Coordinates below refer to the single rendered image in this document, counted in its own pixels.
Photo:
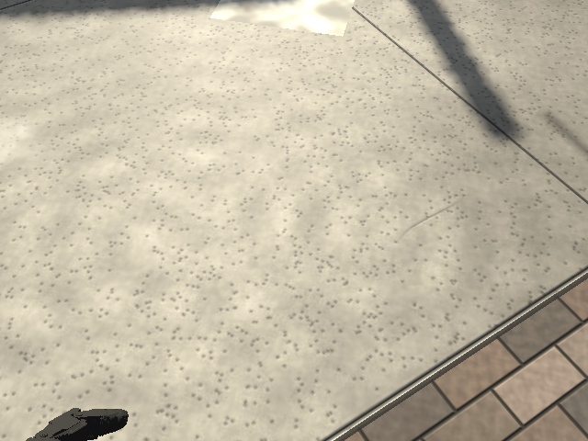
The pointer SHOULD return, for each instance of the robot left hand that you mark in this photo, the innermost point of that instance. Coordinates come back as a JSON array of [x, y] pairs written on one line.
[[75, 425]]

